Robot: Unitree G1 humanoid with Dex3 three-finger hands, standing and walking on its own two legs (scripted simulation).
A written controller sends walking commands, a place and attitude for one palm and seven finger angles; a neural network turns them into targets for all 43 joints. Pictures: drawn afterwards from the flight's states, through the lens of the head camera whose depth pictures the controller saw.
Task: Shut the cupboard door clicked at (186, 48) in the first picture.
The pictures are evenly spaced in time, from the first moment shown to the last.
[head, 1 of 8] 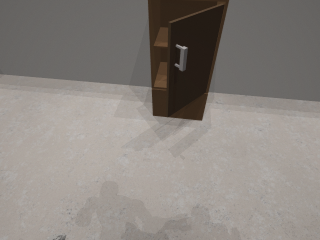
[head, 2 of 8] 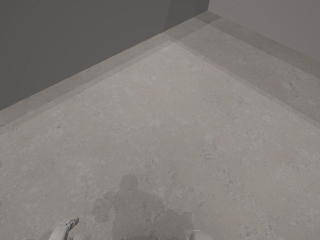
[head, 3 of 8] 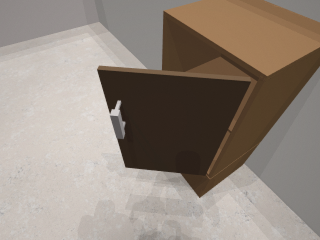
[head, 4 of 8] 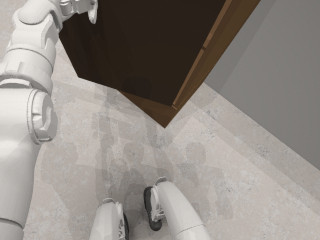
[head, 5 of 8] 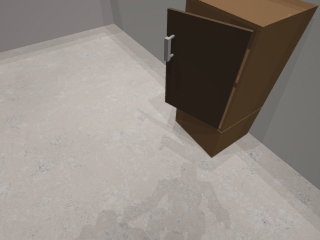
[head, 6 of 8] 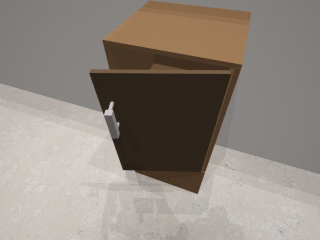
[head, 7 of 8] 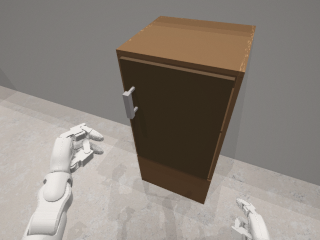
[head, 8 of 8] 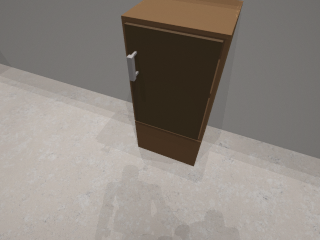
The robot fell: no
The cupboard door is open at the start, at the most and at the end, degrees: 50 50 0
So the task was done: yes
